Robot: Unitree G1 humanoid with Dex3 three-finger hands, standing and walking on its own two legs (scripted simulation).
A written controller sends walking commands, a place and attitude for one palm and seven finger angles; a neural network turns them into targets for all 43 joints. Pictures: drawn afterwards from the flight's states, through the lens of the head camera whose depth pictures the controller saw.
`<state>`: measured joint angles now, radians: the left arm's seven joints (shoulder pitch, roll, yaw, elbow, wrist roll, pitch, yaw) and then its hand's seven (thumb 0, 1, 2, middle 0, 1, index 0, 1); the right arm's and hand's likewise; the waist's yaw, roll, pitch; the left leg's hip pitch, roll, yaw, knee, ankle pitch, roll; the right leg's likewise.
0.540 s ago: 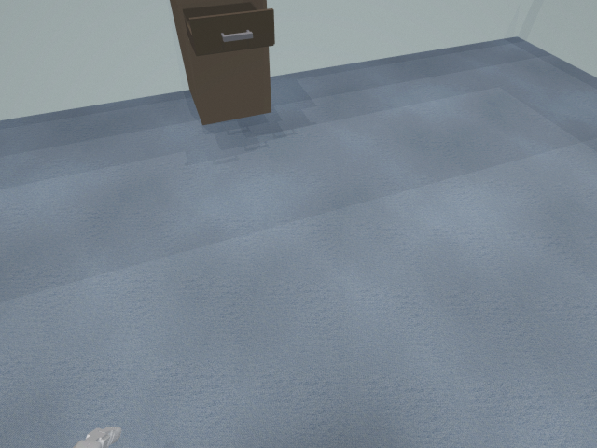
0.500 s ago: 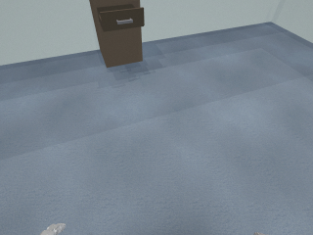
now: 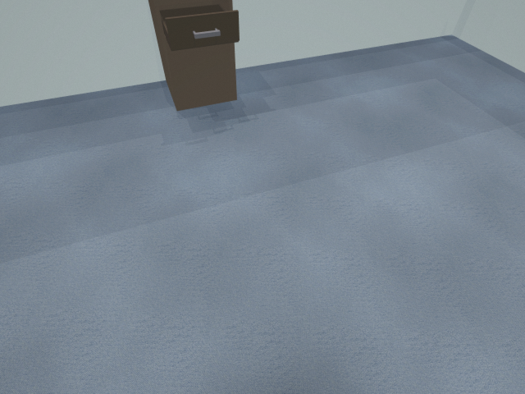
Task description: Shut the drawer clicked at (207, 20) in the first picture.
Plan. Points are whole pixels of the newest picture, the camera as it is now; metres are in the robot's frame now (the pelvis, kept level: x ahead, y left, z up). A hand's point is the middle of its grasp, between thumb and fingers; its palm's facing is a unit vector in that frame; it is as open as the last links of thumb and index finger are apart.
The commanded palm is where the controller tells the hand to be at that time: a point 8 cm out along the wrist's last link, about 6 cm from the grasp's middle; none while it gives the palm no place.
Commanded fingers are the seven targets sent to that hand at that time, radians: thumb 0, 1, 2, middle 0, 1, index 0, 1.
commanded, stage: stand and wait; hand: left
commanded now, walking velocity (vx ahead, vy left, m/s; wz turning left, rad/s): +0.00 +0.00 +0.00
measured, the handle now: (206, 32) +1.82 +0.40 -0.20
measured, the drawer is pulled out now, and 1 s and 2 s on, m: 0.19 0.19 0.19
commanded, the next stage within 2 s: look at it before walking up in 0.28 s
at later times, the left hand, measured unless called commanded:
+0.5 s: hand out of the picture +0.07 +0.24 -0.16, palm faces -0.03 -0.95 -0.31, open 7.4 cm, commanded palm none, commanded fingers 0.00 0.90 0.90 -0.20 -0.30 -0.20 -0.30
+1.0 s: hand out of the picture +0.06 +0.24 -0.16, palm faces -0.03 -0.95 -0.31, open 7.4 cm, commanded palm none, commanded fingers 0.00 0.90 0.90 -0.20 -0.30 -0.20 -0.30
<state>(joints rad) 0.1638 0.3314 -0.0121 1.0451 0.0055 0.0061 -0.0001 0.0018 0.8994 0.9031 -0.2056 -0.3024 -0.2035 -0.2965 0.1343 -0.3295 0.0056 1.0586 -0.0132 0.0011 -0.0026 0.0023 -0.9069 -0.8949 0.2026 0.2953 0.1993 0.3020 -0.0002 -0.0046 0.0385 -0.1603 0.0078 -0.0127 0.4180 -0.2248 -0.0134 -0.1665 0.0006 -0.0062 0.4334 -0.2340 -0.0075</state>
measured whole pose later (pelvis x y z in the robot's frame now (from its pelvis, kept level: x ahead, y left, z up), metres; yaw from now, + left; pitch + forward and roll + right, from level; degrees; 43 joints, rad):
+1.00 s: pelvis +0.00 +0.00 +0.00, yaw -1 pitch -2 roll +0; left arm 0.17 0.32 -0.01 1.09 0.01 0.00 0.00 0.00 0.90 0.90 -0.20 -0.30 -0.20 -0.30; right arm 0.13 -0.31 0.01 1.11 -0.01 -0.01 0.00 0.00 -0.91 -0.89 0.20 0.30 0.20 0.30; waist 0.00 -0.01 0.03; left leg -0.14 0.01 0.00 0.37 -0.20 -0.01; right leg -0.15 0.00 0.00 0.38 -0.20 -0.01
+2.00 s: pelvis +0.32 -0.05 -0.01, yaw -4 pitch -1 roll -2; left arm 0.35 0.16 0.04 1.10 0.02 -0.07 0.01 0.00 0.92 0.90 -0.20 -0.30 -0.20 -0.30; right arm 0.16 -0.16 -0.06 1.01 -0.02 -0.04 0.02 0.00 -0.92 -0.90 0.19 0.29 0.19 0.30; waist 0.01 0.00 0.01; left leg -0.53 0.15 0.09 0.78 -0.20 -0.01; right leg -0.06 0.01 -0.18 0.39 -0.31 -0.03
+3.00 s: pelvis +0.73 -0.12 +0.00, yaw -4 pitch -1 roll -2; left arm 0.40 0.13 0.03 1.13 0.02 -0.08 0.01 -0.01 0.92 0.90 -0.20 -0.30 -0.20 -0.30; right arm 0.16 -0.19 -0.07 1.03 -0.03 -0.01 0.02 0.00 -0.92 -0.90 0.19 0.29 0.19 0.30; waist 0.02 0.02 0.01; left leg -0.58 0.15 0.09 0.84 -0.14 -0.02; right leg -0.01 0.00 -0.23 0.31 -0.28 -0.03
